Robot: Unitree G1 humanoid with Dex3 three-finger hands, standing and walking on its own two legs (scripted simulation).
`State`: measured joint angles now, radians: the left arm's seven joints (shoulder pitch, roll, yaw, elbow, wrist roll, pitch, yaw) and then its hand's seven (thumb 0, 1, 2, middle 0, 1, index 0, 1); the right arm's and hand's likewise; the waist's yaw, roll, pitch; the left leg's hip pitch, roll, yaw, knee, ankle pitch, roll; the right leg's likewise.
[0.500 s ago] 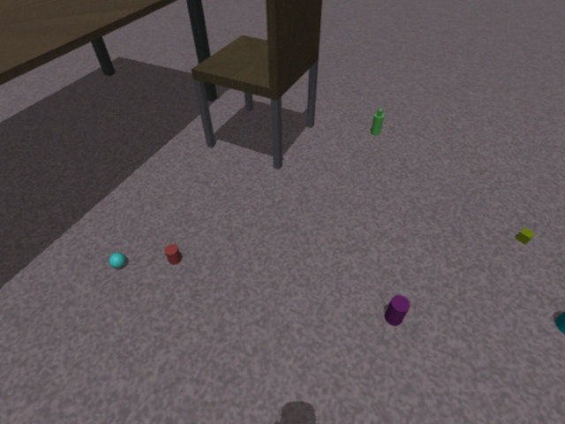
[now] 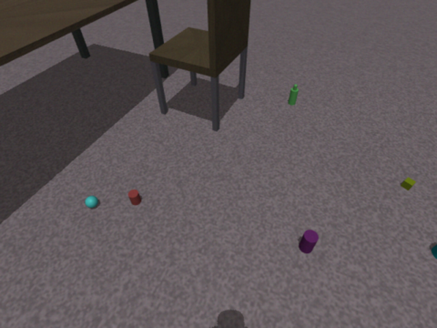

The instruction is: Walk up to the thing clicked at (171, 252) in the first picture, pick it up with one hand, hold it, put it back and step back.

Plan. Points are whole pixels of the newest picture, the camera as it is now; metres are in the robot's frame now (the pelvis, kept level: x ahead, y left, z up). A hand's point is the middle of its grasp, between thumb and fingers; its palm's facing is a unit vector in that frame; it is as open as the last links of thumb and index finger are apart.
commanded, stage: stand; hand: left
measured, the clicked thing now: (134, 197) +0.92 +0.52 -0.75
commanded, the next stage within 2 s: walk up in 0.62 s
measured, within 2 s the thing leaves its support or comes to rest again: neither
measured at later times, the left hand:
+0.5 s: hand out of the picture +0.07 +0.25 -0.16, palm faces -0.01 -0.94 -0.34, open 7.3 cm
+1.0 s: hand out of the picture +0.06 +0.38 -0.18, palm faces +0.13 -0.91 -0.40, open 7.4 cm
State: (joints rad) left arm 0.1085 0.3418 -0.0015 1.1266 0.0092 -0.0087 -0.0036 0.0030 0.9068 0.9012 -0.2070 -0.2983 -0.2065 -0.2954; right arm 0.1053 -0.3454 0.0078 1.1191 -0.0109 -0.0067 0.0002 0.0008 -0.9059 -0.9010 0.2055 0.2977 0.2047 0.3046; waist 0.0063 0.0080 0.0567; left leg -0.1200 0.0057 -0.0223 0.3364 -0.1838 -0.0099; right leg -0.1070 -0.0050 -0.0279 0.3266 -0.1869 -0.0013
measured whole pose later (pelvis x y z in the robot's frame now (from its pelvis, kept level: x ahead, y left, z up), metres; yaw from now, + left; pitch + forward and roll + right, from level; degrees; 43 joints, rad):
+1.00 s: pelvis +0.08 +0.08 -0.03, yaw +9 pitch -3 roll -1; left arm 0.29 0.46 0.09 0.97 0.03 -0.01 -0.04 0.01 0.91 0.90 -0.21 -0.30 -0.21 -0.30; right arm 0.25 -0.44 -0.11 0.92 -0.03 -0.03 0.08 0.00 -0.91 -0.90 0.20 0.30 0.20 0.30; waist 0.01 -0.03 0.08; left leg -0.39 0.05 0.04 0.71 -0.27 0.01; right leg -0.17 -0.13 -0.06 0.88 -0.53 -0.03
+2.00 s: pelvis +0.45 +0.14 -0.02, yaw +18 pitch -3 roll +1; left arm 0.35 0.44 0.05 0.85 0.01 -0.03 -0.07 0.01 0.91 0.90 -0.21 -0.30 -0.21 -0.30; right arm 0.32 -0.40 -0.03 0.78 -0.01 -0.08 0.04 0.00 -0.90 -0.90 0.21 0.30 0.21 0.31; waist 0.01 -0.05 0.08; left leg -0.24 0.03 0.06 0.56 -0.27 0.02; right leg -0.48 -0.10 -0.01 0.90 -0.35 -0.02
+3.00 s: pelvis +0.57 +0.16 -0.01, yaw +18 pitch -2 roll +0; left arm 0.11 0.38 -0.01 1.12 0.00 -0.03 0.00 0.00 0.91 0.90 -0.21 -0.30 -0.21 -0.30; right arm 0.04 -0.36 0.00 1.08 0.00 0.01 0.02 0.00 -0.91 -0.90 0.21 0.30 0.21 0.30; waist 0.03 0.02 0.07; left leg -0.22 0.03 0.02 0.48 -0.22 -0.01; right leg -0.20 -0.05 -0.03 0.47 -0.22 0.03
